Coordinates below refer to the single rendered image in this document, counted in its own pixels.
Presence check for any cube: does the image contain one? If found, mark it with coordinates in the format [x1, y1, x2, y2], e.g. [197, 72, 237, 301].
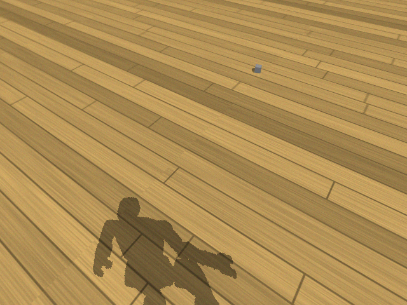
[254, 64, 262, 73]

